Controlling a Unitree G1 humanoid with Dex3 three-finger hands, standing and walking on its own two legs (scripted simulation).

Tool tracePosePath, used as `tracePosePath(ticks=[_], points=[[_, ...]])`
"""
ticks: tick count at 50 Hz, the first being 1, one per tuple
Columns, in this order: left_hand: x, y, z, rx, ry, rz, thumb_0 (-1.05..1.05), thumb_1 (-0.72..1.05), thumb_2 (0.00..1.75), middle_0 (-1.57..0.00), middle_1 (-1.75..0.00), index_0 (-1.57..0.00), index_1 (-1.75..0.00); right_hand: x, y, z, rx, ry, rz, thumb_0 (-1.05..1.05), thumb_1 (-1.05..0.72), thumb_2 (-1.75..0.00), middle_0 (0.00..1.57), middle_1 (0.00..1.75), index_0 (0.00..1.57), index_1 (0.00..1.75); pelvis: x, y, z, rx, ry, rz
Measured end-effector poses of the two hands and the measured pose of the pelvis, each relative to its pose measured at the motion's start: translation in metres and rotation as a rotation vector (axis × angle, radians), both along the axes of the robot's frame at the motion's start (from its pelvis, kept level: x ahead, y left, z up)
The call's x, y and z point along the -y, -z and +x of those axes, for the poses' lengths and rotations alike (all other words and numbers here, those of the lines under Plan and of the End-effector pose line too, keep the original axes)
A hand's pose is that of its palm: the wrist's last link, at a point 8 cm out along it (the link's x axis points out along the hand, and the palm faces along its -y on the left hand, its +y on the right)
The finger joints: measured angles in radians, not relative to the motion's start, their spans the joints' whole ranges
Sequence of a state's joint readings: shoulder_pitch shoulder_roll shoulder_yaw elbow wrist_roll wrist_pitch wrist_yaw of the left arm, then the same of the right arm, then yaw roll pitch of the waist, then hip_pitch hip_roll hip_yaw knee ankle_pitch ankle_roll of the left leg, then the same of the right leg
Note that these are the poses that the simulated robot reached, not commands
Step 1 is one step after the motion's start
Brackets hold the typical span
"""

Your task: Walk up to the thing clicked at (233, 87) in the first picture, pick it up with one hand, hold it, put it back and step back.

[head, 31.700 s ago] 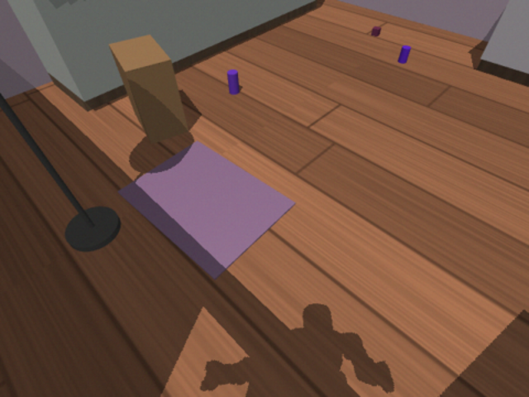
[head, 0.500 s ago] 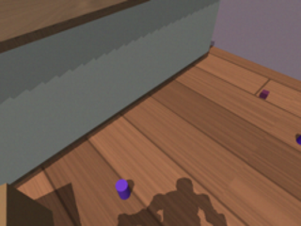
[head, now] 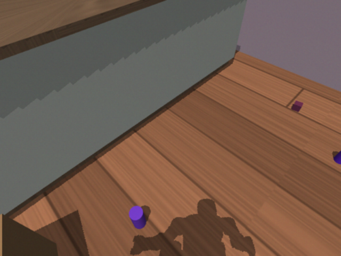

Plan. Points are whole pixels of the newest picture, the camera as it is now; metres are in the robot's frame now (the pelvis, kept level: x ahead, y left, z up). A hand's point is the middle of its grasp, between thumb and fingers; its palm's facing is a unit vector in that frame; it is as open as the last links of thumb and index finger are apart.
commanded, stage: stand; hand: left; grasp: from the side
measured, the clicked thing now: (138, 217) +0.44 +0.22 -0.71
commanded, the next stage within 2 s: step back in 0.40 s
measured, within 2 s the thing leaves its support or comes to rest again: neither
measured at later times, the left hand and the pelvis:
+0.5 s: hand out of the picture +0.07 +0.26 -0.16, palm faces +0.00 -0.94 -0.35, open 7.4 cm; pelvis -0.01 +0.00 +0.00, yaw +0 degrees
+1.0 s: hand out of the picture +0.02 +0.30 -0.18, palm faces -0.09 -0.93 -0.35, open 7.4 cm; pelvis -0.09 +0.05 -0.02, yaw -4 degrees
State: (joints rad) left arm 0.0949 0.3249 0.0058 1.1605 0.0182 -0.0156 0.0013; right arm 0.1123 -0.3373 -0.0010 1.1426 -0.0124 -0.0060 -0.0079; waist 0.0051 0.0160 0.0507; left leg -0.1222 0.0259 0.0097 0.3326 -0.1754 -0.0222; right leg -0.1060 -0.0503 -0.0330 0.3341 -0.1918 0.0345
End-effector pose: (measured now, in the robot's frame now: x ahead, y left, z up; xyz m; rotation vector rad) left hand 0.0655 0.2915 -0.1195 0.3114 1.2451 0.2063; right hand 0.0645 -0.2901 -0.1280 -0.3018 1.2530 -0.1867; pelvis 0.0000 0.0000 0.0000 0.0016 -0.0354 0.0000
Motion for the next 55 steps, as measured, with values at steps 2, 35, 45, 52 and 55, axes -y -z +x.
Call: tracePosePath(ticks=[2, 35, 45, 52, 55], points=[[0.0, 0.0, 0.002, 0.002, 0.0, 0.0, 0.0, 0.91, 0.9, -0.2, -0.3, -0.2, -0.3, 0.0, -0.001, 0.002, 0.003, -0.001, -0.001, 0.01, -0.9, -0.9, 0.2, 0.3, 0.2, 0.3, 0.0, 0.0, 0.001, -0.001, 0.0, 0.0], [-0.05, 0.023, 0.002, 0.047, 0.029, 0.029, 0.0, 0.9, 0.9, -0.21, -0.3, -0.2, -0.3, -0.002, 0.004, -0.028, -0.015, 0.024, -0.079, 0.0, -0.91, -0.9, 0.2, 0.3, 0.2, 0.3, -0.034, 0.025, -0.037, -0.019, 0.005, -0.02], [-0.059, 0.021, -0.011, 0.072, 0.064, 0.007, 0.0, 0.91, 0.9, -0.2, -0.3, -0.2, -0.3, -0.029, -0.015, -0.081, -0.033, 0.038, -0.105, 0.01, -0.9, -0.9, 0.2, 0.3, 0.2, 0.3, -0.048, 0.013, -0.071, -0.026, 0.038, -0.031], [-0.055, 0.027, -0.062, -0.002, 0.096, 0.018, 0.0, 0.91, 0.9, -0.2, -0.3, -0.2, -0.3, -0.029, -0.008, -0.09, 0.095, 0.053, -0.089, 0.01, -0.9, -0.9, 0.2, 0.3, 0.2, 0.3, -0.047, 0.021, -0.105, -0.011, 0.092, -0.012], [-0.051, 0.027, -0.082, -0.008, 0.112, 0.028, 0.0, 0.91, 0.9, -0.2, -0.3, -0.2, -0.3, -0.023, 0.001, -0.102, 0.127, 0.047, -0.074, 0.01, -0.9, -0.9, 0.2, 0.3, 0.2, 0.3, -0.042, 0.027, -0.124, -0.005, 0.113, -0.003]])
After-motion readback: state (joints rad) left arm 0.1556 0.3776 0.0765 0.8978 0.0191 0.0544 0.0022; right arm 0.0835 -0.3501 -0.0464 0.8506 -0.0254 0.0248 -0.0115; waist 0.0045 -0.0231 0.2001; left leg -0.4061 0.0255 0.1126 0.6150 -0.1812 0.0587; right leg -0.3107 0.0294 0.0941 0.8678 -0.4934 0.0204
